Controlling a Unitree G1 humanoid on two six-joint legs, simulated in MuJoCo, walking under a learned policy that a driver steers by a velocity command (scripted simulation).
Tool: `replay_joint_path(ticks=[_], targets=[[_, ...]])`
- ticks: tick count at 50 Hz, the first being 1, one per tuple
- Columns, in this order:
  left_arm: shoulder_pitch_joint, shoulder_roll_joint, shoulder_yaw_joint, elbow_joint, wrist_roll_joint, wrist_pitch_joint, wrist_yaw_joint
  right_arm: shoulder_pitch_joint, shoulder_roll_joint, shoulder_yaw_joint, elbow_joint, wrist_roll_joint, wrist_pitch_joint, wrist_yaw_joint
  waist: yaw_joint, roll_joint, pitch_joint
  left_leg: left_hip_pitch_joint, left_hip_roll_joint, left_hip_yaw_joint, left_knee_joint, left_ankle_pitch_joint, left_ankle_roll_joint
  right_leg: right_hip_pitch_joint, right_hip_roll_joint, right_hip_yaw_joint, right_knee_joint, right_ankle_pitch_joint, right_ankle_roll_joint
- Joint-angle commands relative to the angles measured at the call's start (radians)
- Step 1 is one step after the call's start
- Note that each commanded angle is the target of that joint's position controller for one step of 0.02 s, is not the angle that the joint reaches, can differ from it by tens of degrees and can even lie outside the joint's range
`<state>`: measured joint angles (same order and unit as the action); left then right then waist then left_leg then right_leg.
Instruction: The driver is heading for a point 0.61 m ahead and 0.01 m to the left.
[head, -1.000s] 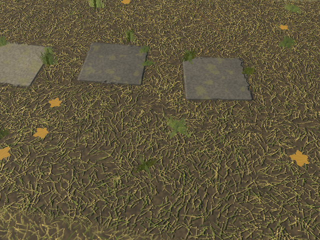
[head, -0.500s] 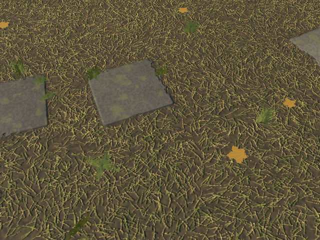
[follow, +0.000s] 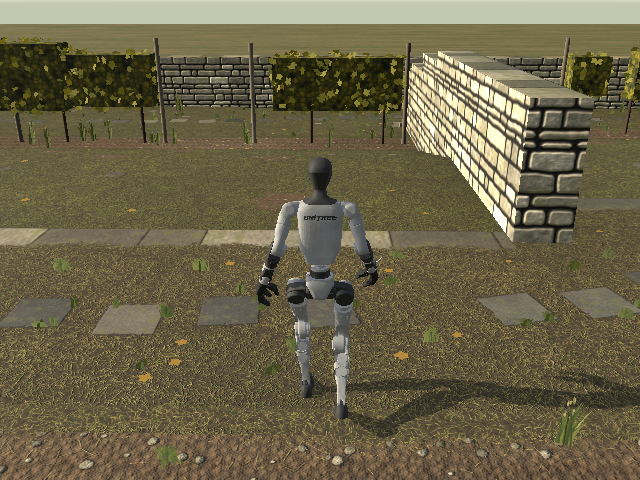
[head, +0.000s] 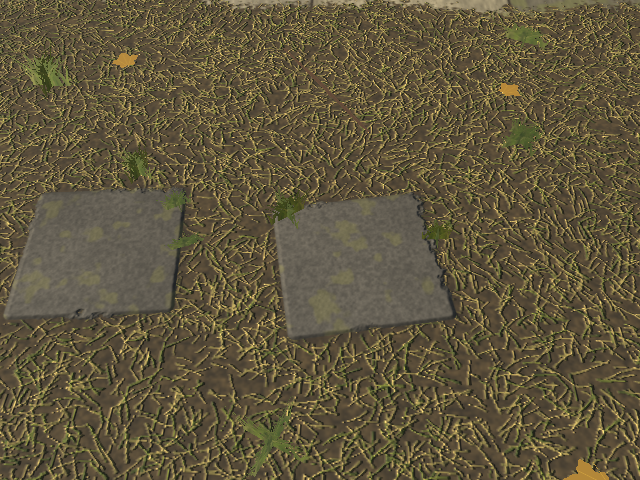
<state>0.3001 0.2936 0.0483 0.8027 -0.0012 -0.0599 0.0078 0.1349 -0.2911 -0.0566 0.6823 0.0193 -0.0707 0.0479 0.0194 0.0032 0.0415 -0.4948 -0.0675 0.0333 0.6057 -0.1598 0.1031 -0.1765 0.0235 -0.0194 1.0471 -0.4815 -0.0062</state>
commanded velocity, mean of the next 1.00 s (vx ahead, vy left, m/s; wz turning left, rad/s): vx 0.42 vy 0.00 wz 0.31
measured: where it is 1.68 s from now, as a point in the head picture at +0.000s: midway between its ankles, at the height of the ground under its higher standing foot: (313, 418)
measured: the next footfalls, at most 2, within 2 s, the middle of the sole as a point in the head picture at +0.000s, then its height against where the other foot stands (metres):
right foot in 0.40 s outside the picture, level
left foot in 0.86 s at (248, 408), level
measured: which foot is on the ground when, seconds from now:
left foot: down 0.00-0.40, up 0.42-0.84, down 0.86-1.00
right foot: up 0.00-0.38, down 0.40-0.86, up 0.88-1.00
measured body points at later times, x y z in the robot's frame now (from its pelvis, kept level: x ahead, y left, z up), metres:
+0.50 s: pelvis +0.30 -0.03 +0.01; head +0.32 -0.04 +0.46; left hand +0.39 +0.27 -0.07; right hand +0.44 -0.29 -0.11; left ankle +0.14 +0.06 -0.63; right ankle +0.38 -0.12 -0.72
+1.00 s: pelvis +0.49 +0.07 +0.01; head +0.52 +0.09 +0.46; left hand +0.46 +0.35 -0.12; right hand +0.74 -0.10 -0.07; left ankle +0.54 +0.18 -0.72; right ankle +0.46 -0.10 -0.66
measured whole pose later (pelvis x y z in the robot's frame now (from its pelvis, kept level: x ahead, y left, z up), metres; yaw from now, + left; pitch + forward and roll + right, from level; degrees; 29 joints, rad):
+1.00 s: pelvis +0.49 +0.07 +0.01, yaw +17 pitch +2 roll +0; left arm 0.27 0.30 0.03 0.85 0.00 -0.02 0.01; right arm 0.09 -0.23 -0.02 0.69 -0.02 -0.04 0.02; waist 0.03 -0.03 0.04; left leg -0.41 -0.03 0.01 0.49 -0.11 0.04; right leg -0.37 -0.03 0.04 1.00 -0.55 0.07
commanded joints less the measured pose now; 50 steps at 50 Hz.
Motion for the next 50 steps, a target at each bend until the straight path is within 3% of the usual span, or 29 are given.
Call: replay_joint_path(ticks=[1, 2, 3, 5, 7, 10, 14, 17, 19, 20, 21, 22, 23, 24, 25, 26, 28, 31, 34, 36, 39, 42, 43, 44, 45, 46, 47, 48, 50], targets=[[-0.111, 0.127, 0.01, -0.158, -0.027, -0.086, -0.022, 0.228, -0.159, -0.052, -0.023, -0.002, -0.001, -0.023, -0.119, 0.015, -0.211, 0.697, 0.323, -0.591, -0.29, -0.039, 0.232, -0.622, -0.061, 0.137, 0.268, 0.076, -0.013], [-0.132, 0.127, 0.015, -0.159, -0.002, -0.087, -0.016, 0.167, -0.137, -0.045, -0.037, -0.003, 0.002, -0.024, -0.079, -0.032, -0.13, 0.549, 0.288, -0.513, -0.31, 0.074, 0.214, -0.576, -0.087, 0.122, 0.172, 0.11, -0.003], [-0.115, 0.133, 0.022, -0.16, 0.009, -0.078, -0.014, 0.133, -0.12, -0.036, -0.053, -0.015, 0.002, -0.028, -0.042, -0.009, -0.107, 0.451, 0.262, -0.465, -0.335, 0.159, 0.213, -0.507, -0.106, 0.123, 0.13, 0.132, 0.008], [-0.073, 0.115, 0.021, -0.158, 0.016, -0.055, -0.011, 0.103, -0.122, -0.037, -0.064, -0.013, 0.004, -0.034, -0.004, 0.025, -0.083, 0.341, 0.236, -0.414, -0.369, 0.236, 0.22, -0.455, -0.116, 0.105, 0.043, 0.14, 0.041], [-0.097, 0.087, 0.011, -0.166, 0.02, -0.04, -0.005, 0.107, -0.148, -0.044, -0.058, -0.01, 0.003, -0.044, -0.003, 0.031, -0.058, 0.244, 0.206, -0.343, -0.383, 0.285, 0.209, -0.428, -0.109, 0.074, -0.078, 0.2, 0.074], [-0.213, 0.051, -0.005, -0.189, 0.02, -0.04, -0.006, 0.135, -0.171, -0.053, -0.042, 0.001, 0.013, -0.059, -0.048, 0.056, -0.045, 0.168, 0.133, -0.265, -0.366, 0.215, 0.147, -0.34, -0.066, 0.056, -0.327, 0.449, 0.092], [-0.311, 0.074, 0.004, -0.214, -0.003, -0.053, -0.019, 0.21, -0.17, -0.054, -0.014, 0.009, 0.029, -0.064, -0.092, 0.083, -0.058, 0.232, 0.152, -0.344, -0.304, 0.087, 0.109, -0.278, -0.02, 0.082, -0.5, 0.55, 0.084], [-0.283, 0.115, 0.026, -0.211, -0.009, -0.065, -0.025, 0.208, -0.161, -0.054, -0.014, 0.007, 0.036, -0.066, -0.06, 0.113, -0.064, 0.315, 0.189, -0.444, -0.211, 0.042, 0.082, -0.232, -0.021, 0.109, -0.554, 0.448, 0.043], [-0.138, 0.142, 0.046, -0.173, 0.003, -0.074, -0.021, 0.198, -0.11, -0.038, -0.018, -0.004, 0.035, -0.064, 0.013, 0.116, -0.127, 0.307, 0.145, -0.408, -0.071, 0.108, 0.039, -0.035, -0.047, 0.091, -0.599, 0.437, -0.016], [-0.003, 0.188, 0.058, -0.162, 0.021, -0.078, -0.015, 0.211, -0.051, -0.015, -0.03, -0.016, 0.03, -0.059, 0.067, 0.021, -0.249, 0.216, 0.09, -0.33, 0.183, 0.006, 0.002, 0.189, -0.201, 0.24, -0.59, 0.381, -0.082], [0.097, 0.277, 0.084, -0.112, 0.029, -0.064, -0.02, 0.359, 0.003, 0.003, -0.046, 0.011, 0.019, -0.058, 0.014, -0.315, -0.353, -0.122, -0.05, -0.193, 0.509, -0.365, -0.069, 0.482, -0.401, 0.705, -0.684, 0.151, -0.259], [0.104, 0.194, 0.069, -0.112, -0.002, -0.061, -0.029, 0.353, -0.088, -0.009, -0.021, 0.019, 0.015, -0.061, 0.043, -0.256, -0.302, -0.263, 0.01, -0.224, 0.65, -0.411, -0.081, 0.475, -0.425, 0.849, -0.749, -0.09, -0.269], [0.06, 0.135, 0.053, -0.119, -0.005, -0.057, -0.026, 0.238, -0.142, -0.024, -0.031, 0.015, 0.016, -0.06, 0.07, -0.151, -0.173, -0.301, 0.043, -0.223, 0.688, -0.319, -0.082, 0.369, -0.38, 0.705, -0.761, -0.079, -0.229], [0.014, 0.119, 0.044, -0.126, 0.006, -0.05, -0.025, 0.161, -0.139, -0.024, -0.049, 0.002, 0.016, -0.062, 0.061, -0.081, -0.112, -0.282, 0.073, -0.187, 0.673, -0.254, -0.083, 0.266, -0.336, 0.578, -0.764, 0.042, -0.204], [-0.015, 0.102, 0.037, -0.119, 0.01, -0.046, -0.024, 0.111, -0.126, -0.023, -0.066, -0.011, 0.01, -0.06, 0.048, -0.065, -0.058, -0.273, 0.096, -0.177, 0.618, -0.208, -0.083, 0.18, -0.3, 0.492, -0.78, 0.168, -0.203], [-0.028, 0.086, 0.029, -0.115, 0.016, -0.047, -0.022, 0.108, -0.11, -0.024, -0.07, -0.011, 0.008, -0.054, 0.023, -0.085, -0.046, -0.229, 0.124, -0.169, 0.572, -0.177, -0.081, 0.124, -0.269, 0.424, -0.799, 0.258, -0.195], [-0.028, 0.073, 0.025, -0.1, 0.007, -0.05, -0.023, 0.128, -0.076, -0.016, -0.064, -0.006, 0.009, -0.046, -0.001, -0.116, -0.053, -0.179, 0.141, -0.134, 0.489, -0.167, -0.087, 0.083, -0.241, 0.352, -0.83, 0.355, -0.203], [-0.011, 0.123, 0.037, -0.075, -0.006, -0.048, -0.02, 0.058, -0.037, 0.003, -0.084, -0.016, 0.008, -0.041, 0.009, -0.095, -0.034, -0.178, 0.158, -0.095, 0.317, -0.098, -0.104, 0.054, -0.247, 0.275, -0.874, 0.454, -0.226], [-0.001, 0.148, 0.041, -0.053, -0.01, -0.037, -0.016, -0.028, -0.019, 0.014, -0.094, -0.014, -0.001, -0.032, 0.033, -0.085, -0.017, -0.107, 0.144, -0.065, 0.118, 0.063, -0.111, 0.026, -0.217, 0.177, -0.879, 0.552, -0.203], [0.031, 0.156, 0.04, -0.028, -0.012, -0.026, -0.014, -0.069, -0.025, 0.012, -0.1, -0.015, -0.006, -0.028, 0.047, -0.091, -0.027, -0.035, 0.109, -0.042, 0.03, 0.149, -0.115, 0.032, -0.203, 0.128, -0.841, 0.71, -0.18], [0.059, 0.159, 0.038, 0.001, -0.019, -0.01, -0.01, -0.102, -0.041, 0.003, -0.112, -0.014, -0.01, -0.017, 0.043, -0.104, -0.049, 0.029, 0.082, -0.051, -0.055, 0.184, -0.09, 0.085, -0.215, 0.121, -0.762, 0.777, -0.144], [0.028, 0.15, 0.033, 0.003, -0.02, -0.004, -0.002, 0.042, -0.094, -0.024, -0.061, -0.035, -0.01, -0.024, -0.049, -0.08, -0.129, 0.291, 0.056, -0.036, -0.172, 0.297, -0.033, 0.06, -0.162, 0.094, -0.572, 0.836, -0.081], [0.037, 0.111, 0.018, -0.012, 0.003, -0.011, -0.001, 0.131, -0.16, -0.039, -0.05, -0.047, -0.009, -0.035, -0.078, 0.001, -0.22, 0.487, 0.182, -0.14, -0.129, 0.648, 0.014, -0.038, -0.104, 0.052, -0.397, 0.651, -0.032], [0.175, 0.023, -0.016, -0.003, 0.023, -0.018, -0.005, 0.169, -0.184, -0.033, -0.057, -0.072, 0.005, -0.045, -0.043, 0.219, -0.36, 0.777, 0.443, -0.418, -0.071, 0.975, 0.189, -0.294, -0.008, 0.024, -0.072, 0.043, 0.043], [0.221, 0.064, -0.011, 0.026, 0.006, -0.011, -0.01, 0.194, -0.118, -0.017, -0.037, -0.045, 0.02, -0.037, -0.053, 0.239, -0.464, 0.767, 0.482, -0.519, -0.107, 0.883, 0.252, -0.319, -0.019, 0.115, 0.055, -0.217, 0.062], [0.16, 0.128, 0.008, 0.02, -0.014, 0.003, -0.011, 0.145, -0.099, -0.011, -0.033, -0.028, 0.028, -0.03, -0.054, 0.166, -0.361, 0.667, 0.423, -0.463, -0.149, 0.696, 0.218, -0.369, -0.052, 0.12, 0.11, -0.199, 0.073], [0.084, 0.124, 0.01, 0.008, -0.017, 0.017, -0.002, 0.079, -0.081, -0.005, -0.034, -0.024, 0.029, -0.029, -0.044, 0.108, -0.265, 0.566, 0.375, -0.402, -0.182, 0.569, 0.175, -0.4, -0.076, 0.101, 0.097, -0.152, 0.078], [0.045, 0.113, 0.011, 0.004, -0.008, 0.034, 0.008, 0.022, -0.067, 0.002, -0.033, -0.029, 0.028, -0.026, -0.025, 0.077, -0.199, 0.447, 0.346, -0.355, -0.218, 0.498, 0.153, -0.383, -0.098, 0.098, 0.047, -0.106, 0.084], [0.062, 0.081, 0.009, 0.014, 0.001, 0.065, 0.023, -0.059, -0.074, -0.002, -0.027, -0.045, 0.03, -0.025, 0.029, 0.117, -0.152, 0.239, 0.289, -0.266, -0.286, 0.393, 0.122, -0.223, -0.107, 0.08, -0.095, -0.018, 0.096]])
